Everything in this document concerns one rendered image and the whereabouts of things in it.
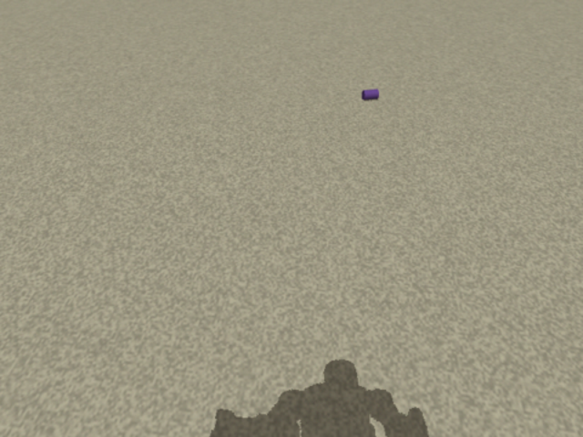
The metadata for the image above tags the can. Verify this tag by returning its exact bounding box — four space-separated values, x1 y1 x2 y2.
362 89 379 100

